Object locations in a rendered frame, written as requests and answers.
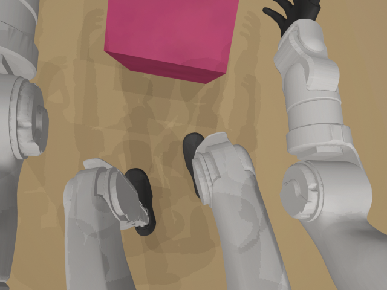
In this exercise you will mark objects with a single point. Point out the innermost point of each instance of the right robot shin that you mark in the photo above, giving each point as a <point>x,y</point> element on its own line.
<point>221,137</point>

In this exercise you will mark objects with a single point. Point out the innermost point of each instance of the robot left forearm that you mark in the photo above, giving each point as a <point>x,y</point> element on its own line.
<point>18,52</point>

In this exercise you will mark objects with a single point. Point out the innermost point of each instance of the robot shin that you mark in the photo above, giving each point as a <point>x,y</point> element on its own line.
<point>137,214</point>
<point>221,137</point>

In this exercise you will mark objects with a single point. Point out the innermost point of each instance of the robot right forearm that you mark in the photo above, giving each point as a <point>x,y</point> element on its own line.
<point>313,104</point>

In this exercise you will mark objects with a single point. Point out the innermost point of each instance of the left robot shin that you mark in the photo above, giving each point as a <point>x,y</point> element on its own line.
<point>137,214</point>

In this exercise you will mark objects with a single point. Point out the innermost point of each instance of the robot right hand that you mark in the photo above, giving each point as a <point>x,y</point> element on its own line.
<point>302,9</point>

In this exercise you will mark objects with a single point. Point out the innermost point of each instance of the carton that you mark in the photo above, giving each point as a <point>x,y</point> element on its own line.
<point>181,39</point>

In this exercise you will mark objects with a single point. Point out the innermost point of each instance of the right robot upper arm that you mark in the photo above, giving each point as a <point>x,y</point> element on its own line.
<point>331,199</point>

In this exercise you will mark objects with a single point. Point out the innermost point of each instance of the left robot upper arm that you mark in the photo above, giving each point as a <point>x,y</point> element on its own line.
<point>24,126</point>

